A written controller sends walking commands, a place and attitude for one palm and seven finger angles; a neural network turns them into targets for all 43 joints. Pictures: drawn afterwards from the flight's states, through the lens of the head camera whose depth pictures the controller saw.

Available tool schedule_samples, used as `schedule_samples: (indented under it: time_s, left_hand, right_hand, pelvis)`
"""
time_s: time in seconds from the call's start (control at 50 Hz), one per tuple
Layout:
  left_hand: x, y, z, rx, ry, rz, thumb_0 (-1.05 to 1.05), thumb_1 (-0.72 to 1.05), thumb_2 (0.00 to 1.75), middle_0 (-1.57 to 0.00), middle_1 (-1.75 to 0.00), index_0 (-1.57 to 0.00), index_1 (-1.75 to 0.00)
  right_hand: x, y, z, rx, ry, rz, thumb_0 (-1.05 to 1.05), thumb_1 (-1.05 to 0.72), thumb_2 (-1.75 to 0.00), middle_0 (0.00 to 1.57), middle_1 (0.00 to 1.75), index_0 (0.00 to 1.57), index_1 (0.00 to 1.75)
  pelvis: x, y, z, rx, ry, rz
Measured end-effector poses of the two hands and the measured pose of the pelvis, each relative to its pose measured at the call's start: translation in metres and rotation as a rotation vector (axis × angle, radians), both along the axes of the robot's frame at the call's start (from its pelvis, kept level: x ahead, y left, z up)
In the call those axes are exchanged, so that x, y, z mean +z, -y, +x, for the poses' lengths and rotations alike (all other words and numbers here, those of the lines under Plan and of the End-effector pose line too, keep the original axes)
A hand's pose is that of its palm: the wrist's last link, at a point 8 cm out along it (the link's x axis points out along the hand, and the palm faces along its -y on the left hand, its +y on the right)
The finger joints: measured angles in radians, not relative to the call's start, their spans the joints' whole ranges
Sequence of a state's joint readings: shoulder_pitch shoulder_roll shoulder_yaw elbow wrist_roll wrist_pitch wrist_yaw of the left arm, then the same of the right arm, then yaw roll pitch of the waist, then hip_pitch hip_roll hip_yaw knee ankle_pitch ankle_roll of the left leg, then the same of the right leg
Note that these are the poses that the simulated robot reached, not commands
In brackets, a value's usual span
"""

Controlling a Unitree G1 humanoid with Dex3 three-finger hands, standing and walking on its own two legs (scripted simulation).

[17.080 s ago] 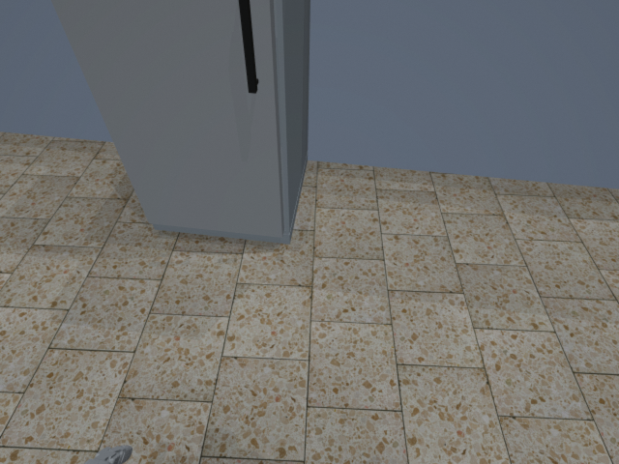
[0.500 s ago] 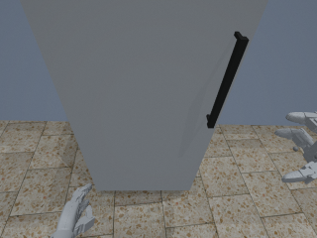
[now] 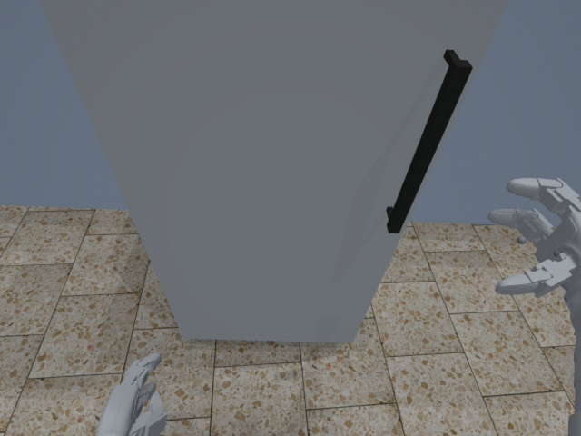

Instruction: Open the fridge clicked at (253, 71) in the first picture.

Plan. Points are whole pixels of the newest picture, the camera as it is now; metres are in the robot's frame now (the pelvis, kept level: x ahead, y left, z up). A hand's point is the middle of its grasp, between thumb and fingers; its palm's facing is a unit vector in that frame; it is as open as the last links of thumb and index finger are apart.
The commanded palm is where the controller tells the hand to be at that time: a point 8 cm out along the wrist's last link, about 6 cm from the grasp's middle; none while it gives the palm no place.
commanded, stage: move the hooked fingers beside the handle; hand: right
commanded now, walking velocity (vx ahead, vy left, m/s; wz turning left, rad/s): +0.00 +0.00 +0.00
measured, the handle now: (417, 156) +0.51 -0.17 +0.13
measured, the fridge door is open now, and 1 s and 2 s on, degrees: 0 0 0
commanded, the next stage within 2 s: none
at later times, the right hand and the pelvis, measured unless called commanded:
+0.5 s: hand (493, 208) +0.38 -0.24 +0.15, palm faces +0.01 +1.00 -0.02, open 14.0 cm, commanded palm +0.36 -0.29 +0.16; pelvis +0.01 +0.00 +0.00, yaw +0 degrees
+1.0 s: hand (466, 178) +0.44 -0.23 +0.15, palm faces +0.00 +1.00 -0.01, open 14.0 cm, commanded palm +0.42 -0.28 +0.15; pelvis +0.01 +0.01 +0.00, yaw +1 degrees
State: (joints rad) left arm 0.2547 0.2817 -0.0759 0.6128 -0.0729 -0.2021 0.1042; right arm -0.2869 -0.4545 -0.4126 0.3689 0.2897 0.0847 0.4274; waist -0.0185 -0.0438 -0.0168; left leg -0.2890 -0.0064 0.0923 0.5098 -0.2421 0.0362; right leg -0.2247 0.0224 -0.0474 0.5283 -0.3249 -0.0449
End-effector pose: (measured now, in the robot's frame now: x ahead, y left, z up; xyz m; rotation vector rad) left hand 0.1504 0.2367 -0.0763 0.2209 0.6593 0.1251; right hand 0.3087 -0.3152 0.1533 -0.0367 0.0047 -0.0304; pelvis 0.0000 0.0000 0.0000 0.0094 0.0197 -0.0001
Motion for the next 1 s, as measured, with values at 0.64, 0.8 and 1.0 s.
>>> schedule_samples:
  time_s: [0.64, 0.8, 1.0]
  left_hand:
    - [-0.013, -0.019, -0.029, 0.068, -0.149, 0.023, 0.02, 0.90, 0.90, -0.20, -0.30, -0.21, -0.30]
    - [-0.018, -0.027, -0.053, 0.105, -0.218, 0.030, 0.01, 0.90, 0.90, -0.20, -0.30, -0.21, -0.30]
    - [-0.026, -0.035, -0.082, 0.138, -0.317, 0.043, 0.01, 0.90, 0.90, -0.20, -0.30, -0.21, -0.30]
  right_hand:
    - [-0.001, -0.023, 0.073, 0.015, -0.030, 0.012, -0.02, 0.50, -0.30, 0.30, 1.20, 0.30, 1.20]
    - [-0.001, -0.026, 0.093, 0.012, -0.023, 0.026, -0.02, 0.50, -0.30, 0.30, 1.20, 0.30, 1.20]
    - [-0.001, -0.033, 0.113, 0.031, -0.039, 0.024, -0.02, 0.50, -0.30, 0.30, 1.20, 0.30, 1.20]
  pelvis:
    - [0.000, -0.004, 0.008, 0.003, -0.054, -0.001]
    - [-0.001, -0.006, 0.008, 0.015, -0.073, -0.002]
    - [-0.002, -0.006, 0.006, 0.012, -0.097, -0.001]
